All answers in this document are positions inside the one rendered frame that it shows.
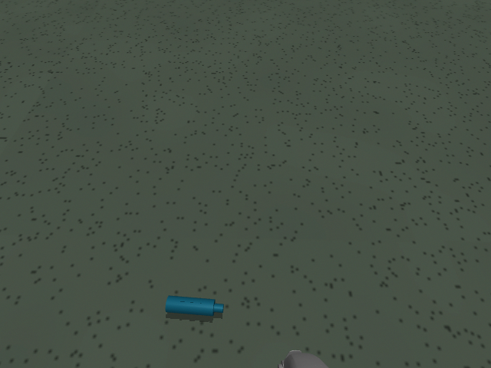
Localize bottle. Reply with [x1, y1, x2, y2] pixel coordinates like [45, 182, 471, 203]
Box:
[166, 296, 224, 316]

